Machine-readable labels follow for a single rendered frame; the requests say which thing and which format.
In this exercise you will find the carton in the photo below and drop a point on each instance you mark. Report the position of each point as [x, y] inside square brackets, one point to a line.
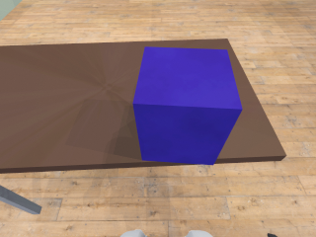
[185, 104]

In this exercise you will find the table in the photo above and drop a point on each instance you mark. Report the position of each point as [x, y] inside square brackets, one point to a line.
[69, 107]

